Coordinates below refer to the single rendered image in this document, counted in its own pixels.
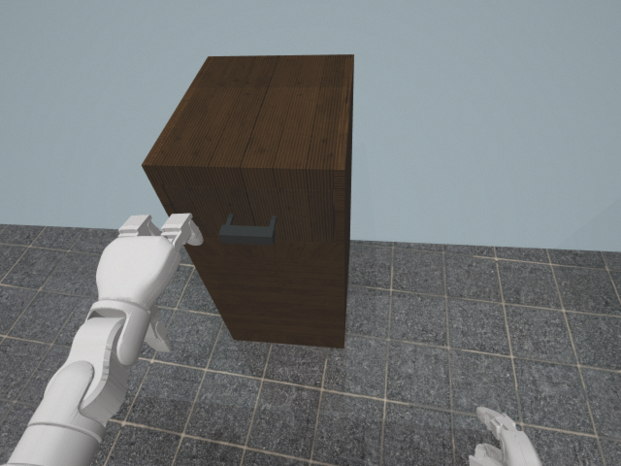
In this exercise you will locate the robot left forearm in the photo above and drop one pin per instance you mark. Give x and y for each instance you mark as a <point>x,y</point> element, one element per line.
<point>87,390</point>

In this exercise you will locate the handle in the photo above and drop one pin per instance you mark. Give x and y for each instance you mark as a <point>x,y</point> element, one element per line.
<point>248,235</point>

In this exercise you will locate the cabinet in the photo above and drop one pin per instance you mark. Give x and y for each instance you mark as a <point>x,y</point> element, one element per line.
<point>277,121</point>

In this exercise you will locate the robot right hand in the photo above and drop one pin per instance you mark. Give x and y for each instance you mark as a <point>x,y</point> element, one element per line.
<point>516,447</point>

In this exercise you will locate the drawer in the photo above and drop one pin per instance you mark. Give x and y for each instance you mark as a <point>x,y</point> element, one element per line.
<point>303,215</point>

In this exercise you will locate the robot left hand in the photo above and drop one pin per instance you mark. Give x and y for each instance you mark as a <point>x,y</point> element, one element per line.
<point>139,264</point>

